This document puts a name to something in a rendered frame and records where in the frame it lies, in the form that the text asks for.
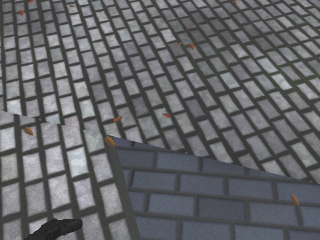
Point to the robot left hand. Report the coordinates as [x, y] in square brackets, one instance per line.
[56, 228]

